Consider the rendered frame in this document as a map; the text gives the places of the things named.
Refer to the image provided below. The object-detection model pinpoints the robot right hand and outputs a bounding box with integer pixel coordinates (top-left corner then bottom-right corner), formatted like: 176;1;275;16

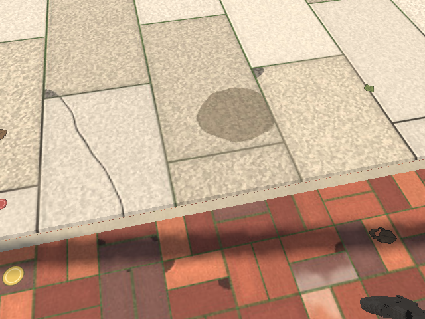
360;295;425;319

